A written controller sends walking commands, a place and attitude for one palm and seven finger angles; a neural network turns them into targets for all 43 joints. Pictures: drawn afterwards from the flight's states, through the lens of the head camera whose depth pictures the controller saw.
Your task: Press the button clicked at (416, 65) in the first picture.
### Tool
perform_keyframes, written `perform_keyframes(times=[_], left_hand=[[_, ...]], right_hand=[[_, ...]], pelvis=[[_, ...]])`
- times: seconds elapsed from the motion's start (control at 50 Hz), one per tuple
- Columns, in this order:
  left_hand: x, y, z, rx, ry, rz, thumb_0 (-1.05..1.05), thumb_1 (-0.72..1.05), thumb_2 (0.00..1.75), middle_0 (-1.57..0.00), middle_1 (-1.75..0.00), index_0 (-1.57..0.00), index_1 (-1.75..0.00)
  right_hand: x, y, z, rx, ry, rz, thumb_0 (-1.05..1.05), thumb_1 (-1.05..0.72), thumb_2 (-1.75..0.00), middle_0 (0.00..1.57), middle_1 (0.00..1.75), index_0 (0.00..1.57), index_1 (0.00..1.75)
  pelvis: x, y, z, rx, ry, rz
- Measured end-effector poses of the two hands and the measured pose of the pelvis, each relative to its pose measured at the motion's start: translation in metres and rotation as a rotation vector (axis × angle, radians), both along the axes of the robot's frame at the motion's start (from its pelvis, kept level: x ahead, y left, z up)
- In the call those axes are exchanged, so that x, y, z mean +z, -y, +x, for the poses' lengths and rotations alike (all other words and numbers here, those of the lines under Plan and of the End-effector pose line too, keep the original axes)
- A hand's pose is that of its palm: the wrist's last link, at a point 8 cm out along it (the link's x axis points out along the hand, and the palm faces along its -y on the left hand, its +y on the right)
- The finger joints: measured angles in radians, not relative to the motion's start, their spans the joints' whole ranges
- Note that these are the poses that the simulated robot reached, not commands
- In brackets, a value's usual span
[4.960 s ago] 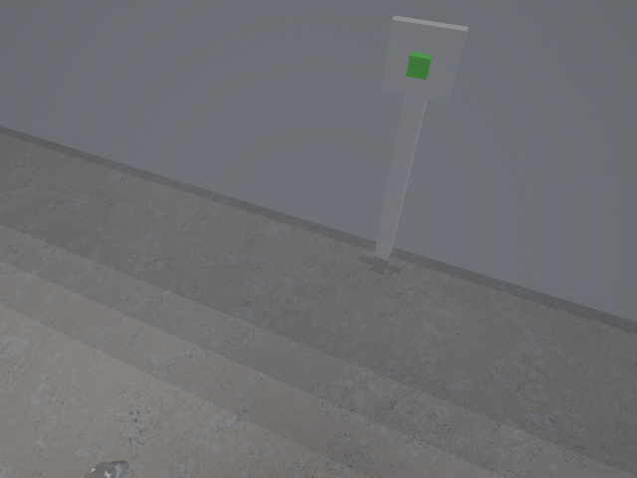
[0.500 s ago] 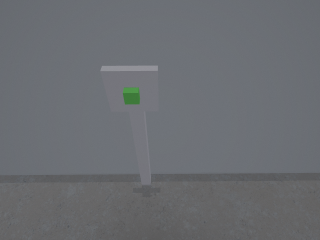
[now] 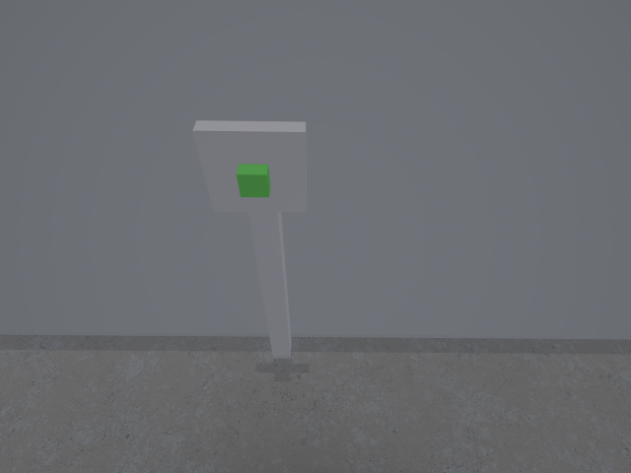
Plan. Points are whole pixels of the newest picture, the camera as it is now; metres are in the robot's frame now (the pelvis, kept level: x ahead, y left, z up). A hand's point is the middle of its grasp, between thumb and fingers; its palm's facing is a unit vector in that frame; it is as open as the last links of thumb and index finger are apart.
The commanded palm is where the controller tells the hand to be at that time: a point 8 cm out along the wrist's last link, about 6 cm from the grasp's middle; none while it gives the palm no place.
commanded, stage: look again from close up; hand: left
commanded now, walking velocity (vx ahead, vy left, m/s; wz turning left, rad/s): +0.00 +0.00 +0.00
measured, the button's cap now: (254, 179) +0.57 +0.14 +0.05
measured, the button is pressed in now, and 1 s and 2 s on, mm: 0 0 0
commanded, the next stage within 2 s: shuffle to correct the standing spot in 0.48 s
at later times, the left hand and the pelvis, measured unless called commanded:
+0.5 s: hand out of the picture +0.03 +0.18 -0.18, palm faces +0.03 -0.98 -0.20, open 7.4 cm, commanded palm none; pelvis +0.02 +0.01 +0.00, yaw +1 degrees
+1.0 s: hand out of the picture +0.02 +0.14 -0.19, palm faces +0.07 -0.98 -0.18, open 7.4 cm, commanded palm none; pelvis +0.06 -0.03 -0.01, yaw +1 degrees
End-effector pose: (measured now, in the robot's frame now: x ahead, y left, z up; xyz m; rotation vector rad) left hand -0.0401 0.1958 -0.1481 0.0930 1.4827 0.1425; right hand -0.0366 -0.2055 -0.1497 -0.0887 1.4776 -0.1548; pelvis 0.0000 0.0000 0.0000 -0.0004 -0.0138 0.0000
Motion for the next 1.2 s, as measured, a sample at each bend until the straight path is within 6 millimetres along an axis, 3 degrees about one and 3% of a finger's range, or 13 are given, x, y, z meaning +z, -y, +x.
perform_keyframes(times=[0.08,0.2,0.42,0.76,0.94,1.02,1.12,1.2], left_hand=[[-0.003,-0.006,0.005,-0.013,0.027,0.013,0.01,0.91,0.9,-0.2,-0.3,-0.2,-0.29],[-0.001,-0.022,0.03,-0.013,0.098,0.048,0.01,0.91,0.9,-0.2,-0.3,-0.2,-0.29],[0.003,-0.035,0.065,-0.033,0.158,0.066,0.01,0.92,0.9,-0.19,-0.29,-0.2,-0.29],[-0.007,-0.02,0.05,-0.027,0.046,0.015,0.01,0.91,0.9,-0.19,-0.29,-0.2,-0.29],[-0.007,0.001,0.057,-0.004,0.021,0.031,0.01,0.91,0.9,-0.19,-0.29,-0.2,-0.29],[-0.007,0.014,0.055,0.033,0.021,0.026,0.0,0.91,0.9,-0.19,-0.29,-0.2,-0.29],[-0.011,0.028,0.048,0.048,-0.042,-0.014,0.0,0.91,0.9,-0.19,-0.29,-0.2,-0.29],[-0.028,0.032,0.055,0.037,-0.08,-0.054,0.01,0.91,0.9,-0.2,-0.3,-0.2,-0.29]], right_hand=[[-0.006,0.002,0.017,0.027,0.052,0.006,0.0,-0.91,-0.9,0.2,0.3,0.19,0.29],[-0.01,-0.001,0.041,0.057,0.114,0.003,0.01,-0.92,-0.9,0.2,0.3,0.19,0.29],[-0.003,0.007,0.065,0.074,0.145,-0.025,0.02,-0.93,-0.9,0.2,0.3,0.2,0.29],[-0.001,0.011,0.069,0.057,0.092,-0.038,0.01,-0.91,-0.9,0.2,0.3,0.2,0.29],[-0.011,0.04,0.073,0.023,0.049,-0.045,0.01,-0.91,-0.9,0.2,0.3,0.2,0.29],[-0.005,0.052,0.098,0.05,0.053,-0.065,0.01,-0.91,-0.9,0.2,0.3,0.2,0.29],[0.004,0.055,0.155,0.075,0.158,-0.082,0.01,-0.91,-0.9,0.2,0.3,0.19,0.29],[0.003,0.052,0.194,0.082,0.277,-0.107,0.01,-0.91,-0.9,0.2,0.3,0.2,0.29]], pelvis=[[-0.006,-0.002,0.001,0.016,-0.008,-0.016],[-0.009,-0.007,0.01,0.021,-0.001,-0.005],[-0.005,-0.009,0.02,0.011,0.007,0.006],[-0.007,-0.002,0.033,0.002,-0.009,0.015],[-0.014,0.024,0.053,0.003,-0.038,0.002],[-0.012,0.032,0.063,0.012,-0.037,-0.001],[-0.011,0.034,0.077,0.014,-0.036,-0.012],[-0.023,0.033,0.09,-0.009,-0.025,-0.023]])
